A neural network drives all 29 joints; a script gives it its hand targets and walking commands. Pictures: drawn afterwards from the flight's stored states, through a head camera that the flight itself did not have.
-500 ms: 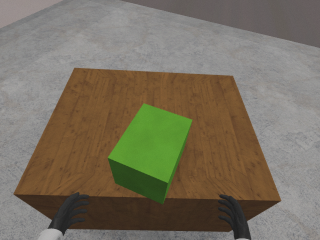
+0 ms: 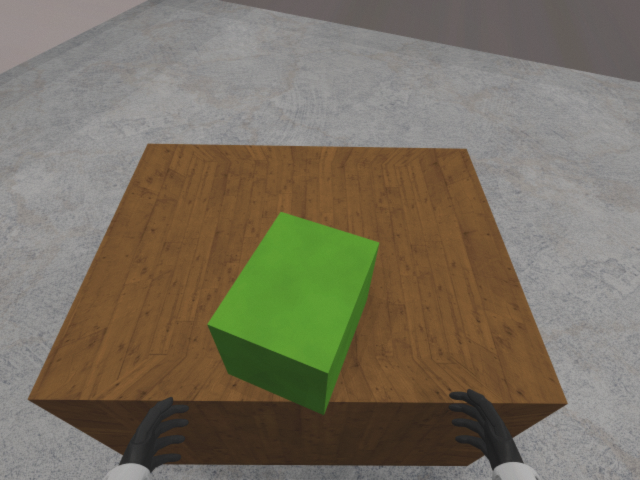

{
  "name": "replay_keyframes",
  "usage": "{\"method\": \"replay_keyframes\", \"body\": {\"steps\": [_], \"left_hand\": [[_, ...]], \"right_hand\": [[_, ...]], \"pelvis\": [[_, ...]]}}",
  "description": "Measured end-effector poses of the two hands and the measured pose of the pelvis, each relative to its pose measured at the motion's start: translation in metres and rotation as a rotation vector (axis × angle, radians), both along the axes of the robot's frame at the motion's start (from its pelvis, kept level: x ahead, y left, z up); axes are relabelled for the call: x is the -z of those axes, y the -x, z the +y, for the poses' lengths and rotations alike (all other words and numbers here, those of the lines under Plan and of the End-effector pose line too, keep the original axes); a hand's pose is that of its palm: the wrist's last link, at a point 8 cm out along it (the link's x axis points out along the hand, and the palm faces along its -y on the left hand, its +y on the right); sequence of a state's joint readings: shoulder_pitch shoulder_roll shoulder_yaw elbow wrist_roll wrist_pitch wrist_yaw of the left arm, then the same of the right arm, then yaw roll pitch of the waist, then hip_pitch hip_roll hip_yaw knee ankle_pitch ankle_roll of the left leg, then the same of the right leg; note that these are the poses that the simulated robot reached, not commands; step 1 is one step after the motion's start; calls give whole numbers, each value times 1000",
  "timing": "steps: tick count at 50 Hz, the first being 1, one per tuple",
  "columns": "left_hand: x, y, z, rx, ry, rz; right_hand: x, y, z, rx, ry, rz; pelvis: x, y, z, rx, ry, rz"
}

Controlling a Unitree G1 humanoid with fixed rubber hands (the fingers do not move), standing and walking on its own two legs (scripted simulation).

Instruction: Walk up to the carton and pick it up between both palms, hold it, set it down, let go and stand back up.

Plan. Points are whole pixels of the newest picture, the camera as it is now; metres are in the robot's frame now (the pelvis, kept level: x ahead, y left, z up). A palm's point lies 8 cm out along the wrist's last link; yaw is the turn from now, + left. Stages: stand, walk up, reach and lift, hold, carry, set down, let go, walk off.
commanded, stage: let go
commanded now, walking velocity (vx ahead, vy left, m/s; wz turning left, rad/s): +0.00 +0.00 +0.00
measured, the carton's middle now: (301, 310) +0.40 +0.03 -0.13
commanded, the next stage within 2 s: stand in 0.22 s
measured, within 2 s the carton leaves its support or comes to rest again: neither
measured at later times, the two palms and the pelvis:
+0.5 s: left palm out of the picture +0.07 +0.27 -0.09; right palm out of the picture +0.08 -0.26 -0.11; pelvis -0.03 +0.00 -0.01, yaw +2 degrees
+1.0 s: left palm out of the picture -0.03 +0.28 -0.11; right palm out of the picture +0.01 -0.24 -0.13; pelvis -0.06 +0.02 -0.01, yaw +3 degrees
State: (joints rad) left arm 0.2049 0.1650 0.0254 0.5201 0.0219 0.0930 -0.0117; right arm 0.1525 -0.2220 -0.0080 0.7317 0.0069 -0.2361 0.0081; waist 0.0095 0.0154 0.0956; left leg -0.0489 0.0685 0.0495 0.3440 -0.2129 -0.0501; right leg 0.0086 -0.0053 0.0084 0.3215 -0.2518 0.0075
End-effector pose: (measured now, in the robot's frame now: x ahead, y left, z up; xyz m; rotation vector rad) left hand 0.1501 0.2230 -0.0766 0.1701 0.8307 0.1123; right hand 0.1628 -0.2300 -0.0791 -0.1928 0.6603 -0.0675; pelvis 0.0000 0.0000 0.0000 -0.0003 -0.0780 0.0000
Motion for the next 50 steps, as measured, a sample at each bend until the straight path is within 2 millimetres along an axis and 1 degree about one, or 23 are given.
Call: {"method": "replay_keyframes", "body": {"steps": [4, 7, 11, 14, 17, 20, 23, 26, 33, 39, 44, 50], "left_hand": [[3, 1, -11, 3, 20, 5], [3, 2, -15, 5, 27, 0], [0, 3, -14, 5, 19, -13], [0, 9, -6, 13, -11, -40], [1, 26, 9, 4, -49, -38], [3, 47, 25, -14, -84, -14], [6, 67, 37, -28, -107, 16], [10, 84, 45, -34, -116, 42], [22, 116, 50, -27, -107, 96], [30, 142, 53, -25, -99, 148], [35, 161, 57, -31, -101, 189], [37, 177, 59, -42, -107, 226]], "right_hand": [[-1, 3, -6, -3, 7, -2], [-1, 7, -8, -4, 9, -3], [-1, 13, -6, -6, 6, -7], [11, 25, -13, 9, 42, 94], [22, 41, -22, 28, 68, 190], [28, 59, -29, 42, 82, 244], [31, 76, -32, 48, 89, 281], [33, 91, -31, 46, 91, 309], [38, 121, -21, 31, 89, 360], [43, 140, -13, 25, 82, 394], [47, 150, -9, 20, 77, 415], [50, 153, -8, 13, 73, 422]], "pelvis": [[0, 1, -7, -7, -1, -1], [0, 4, -11, -10, -2, -2], [0, 9, -12, -10, -2, -3], [2, 13, -10, -16, 2, 29], [5, 17, -7, -23, 5, 38], [6, 21, -5, -27, 6, 40], [7, 25, -2, -30, 6, 38], [8, 30, 0, -32, 6, 36], [10, 45, 8, -37, 5, 35], [12, 56, 13, -40, 5, 39], [13, 61, 16, -43, 5, 44], [14, 64, 17, -45, 4, 49]]}}
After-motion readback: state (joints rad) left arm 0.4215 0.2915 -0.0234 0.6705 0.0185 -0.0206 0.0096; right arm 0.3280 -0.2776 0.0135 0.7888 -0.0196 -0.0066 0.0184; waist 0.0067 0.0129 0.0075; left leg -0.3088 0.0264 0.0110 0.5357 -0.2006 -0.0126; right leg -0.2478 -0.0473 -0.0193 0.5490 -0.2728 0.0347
